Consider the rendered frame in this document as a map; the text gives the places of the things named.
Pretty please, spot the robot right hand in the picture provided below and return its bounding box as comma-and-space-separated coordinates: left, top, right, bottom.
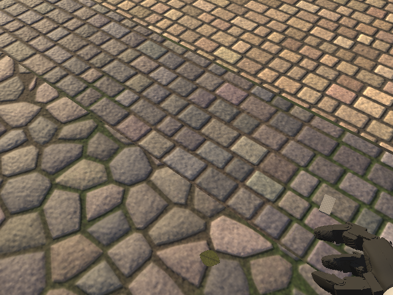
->
311, 221, 393, 295

